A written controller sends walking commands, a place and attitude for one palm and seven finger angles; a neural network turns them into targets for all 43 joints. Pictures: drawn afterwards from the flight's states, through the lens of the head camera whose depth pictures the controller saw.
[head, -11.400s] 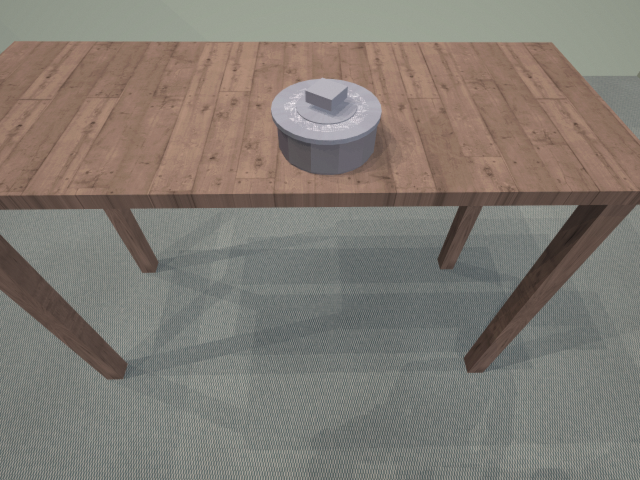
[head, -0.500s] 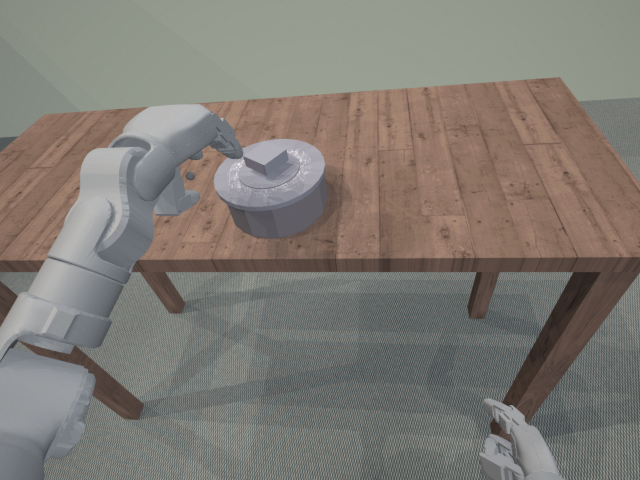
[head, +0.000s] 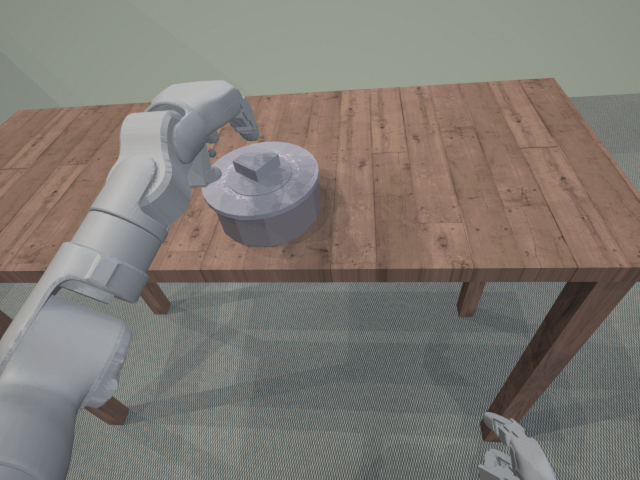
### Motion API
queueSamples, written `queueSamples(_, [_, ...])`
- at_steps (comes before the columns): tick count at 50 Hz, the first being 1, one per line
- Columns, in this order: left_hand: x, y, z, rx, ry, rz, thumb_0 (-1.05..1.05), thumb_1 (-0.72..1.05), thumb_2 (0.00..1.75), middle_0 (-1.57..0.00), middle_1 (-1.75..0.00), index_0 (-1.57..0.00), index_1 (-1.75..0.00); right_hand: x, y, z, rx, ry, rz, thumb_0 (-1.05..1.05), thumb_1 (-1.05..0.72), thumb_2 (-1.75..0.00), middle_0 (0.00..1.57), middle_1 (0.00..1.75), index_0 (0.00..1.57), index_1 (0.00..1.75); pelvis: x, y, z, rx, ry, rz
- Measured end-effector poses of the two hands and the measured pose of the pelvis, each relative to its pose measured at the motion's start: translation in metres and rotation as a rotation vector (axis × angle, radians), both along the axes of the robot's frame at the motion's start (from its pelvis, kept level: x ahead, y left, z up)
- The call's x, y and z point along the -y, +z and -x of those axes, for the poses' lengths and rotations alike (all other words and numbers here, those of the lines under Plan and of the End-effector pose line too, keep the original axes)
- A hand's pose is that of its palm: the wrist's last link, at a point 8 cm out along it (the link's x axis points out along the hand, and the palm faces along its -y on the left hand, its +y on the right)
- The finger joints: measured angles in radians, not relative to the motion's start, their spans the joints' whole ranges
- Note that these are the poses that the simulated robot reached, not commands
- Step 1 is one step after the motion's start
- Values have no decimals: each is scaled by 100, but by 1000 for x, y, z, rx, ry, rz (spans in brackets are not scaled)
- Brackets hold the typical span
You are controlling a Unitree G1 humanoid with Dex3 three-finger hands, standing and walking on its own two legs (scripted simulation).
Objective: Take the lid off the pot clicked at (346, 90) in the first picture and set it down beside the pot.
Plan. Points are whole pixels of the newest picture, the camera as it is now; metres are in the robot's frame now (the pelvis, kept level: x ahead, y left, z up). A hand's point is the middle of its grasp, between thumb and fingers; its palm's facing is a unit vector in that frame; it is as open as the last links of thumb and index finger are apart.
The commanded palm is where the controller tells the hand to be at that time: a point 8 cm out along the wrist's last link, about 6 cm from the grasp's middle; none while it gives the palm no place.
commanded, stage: move the open hand above the knob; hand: left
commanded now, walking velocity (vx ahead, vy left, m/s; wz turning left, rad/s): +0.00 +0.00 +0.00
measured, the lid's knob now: (256, 163) +0.50 +0.11 +0.16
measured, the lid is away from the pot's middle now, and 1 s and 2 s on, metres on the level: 0.00 0.00 0.00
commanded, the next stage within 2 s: lower the open fingers around the knob in 1.34 s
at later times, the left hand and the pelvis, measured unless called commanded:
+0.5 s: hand (241, 122) +0.49 +0.11 +0.23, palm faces -0.22 -0.03 -0.97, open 10.1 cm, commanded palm +0.46 +0.12 +0.29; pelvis +0.02 +0.01 +0.00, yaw -1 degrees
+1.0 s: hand (224, 131) +0.47 +0.13 +0.22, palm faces -0.22 -0.03 -0.98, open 10.1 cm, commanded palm +0.45 +0.13 +0.29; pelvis +0.02 +0.01 +0.00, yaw +0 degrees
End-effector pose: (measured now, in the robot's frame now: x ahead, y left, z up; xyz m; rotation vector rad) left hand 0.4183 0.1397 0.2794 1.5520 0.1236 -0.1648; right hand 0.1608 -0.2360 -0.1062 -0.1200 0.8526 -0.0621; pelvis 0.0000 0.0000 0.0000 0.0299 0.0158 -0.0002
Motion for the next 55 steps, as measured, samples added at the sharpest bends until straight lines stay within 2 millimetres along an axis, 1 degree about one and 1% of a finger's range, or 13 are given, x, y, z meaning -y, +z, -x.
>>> queueSamples(7, [7,3,-22,-16,7,11,0,-37,163,-87,-8,-87,-8,1,-3,10,-36,-27,5,1,-91,-90,19,30,20,30,-3,1,-6,-19,-3,2])
queueSamples(17, [18,2,-48,-48,2,13,0,-37,163,-87,-8,-87,-8,4,-10,30,-116,-70,19,1,-91,-90,19,30,20,30,-7,2,-14,-43,-9,4])
queueSamples(23, [23,4,-61,-45,-5,25,0,-37,163,-87,-8,-87,-8,5,-13,43,-154,-97,21,1,-91,-90,19,30,20,30,-10,2,-18,-59,-18,4])
queueSamples(27, [26,4,-62,-33,-26,24,0,-37,163,-87,-8,-87,-8,4,-14,47,-164,-107,13,1,-91,-90,19,30,20,30,-12,3,-21,-63,-23,5])
queueSamples(33, [20,2,-61,-32,-14,33,0,-37,163,-87,-8,-87,-8,2,-13,41,-153,-105,4,1,-91,-90,19,30,20,30,-13,4,-23,-59,-28,6])
queueSamples(40, [9,0,-53,-38,13,23,0,-37,163,-87,-8,-87,-8,-3,-7,21,-106,-75,5,1,-91,-90,19,30,20,30,-13,3,-21,-52,-19,7])
queueSamples(47, [5,2,-46,-29,7,25,0,-37,163,-87,-8,-87,-8,-7,1,2,-52,-47,12,1,-91,-90,19,30,20,30,-13,3,-19,-47,-9,8])
queueSamples(51, [7,2,-44,-31,4,16,0,-37,163,-87,-8,-87,-8,-10,3,-2,-39,-37,14,1,-91,-90,19,30,20,30,-13,3,-18,-46,-5,8])
queueSamples(55, [11,5,-44,-20,-7,18,0,-37,163,-87,-8,-87,-8,-12,2,-1,-40,-32,11,1,-91,-90,19,30,20,30,-14,3,-17,-46,-6,8])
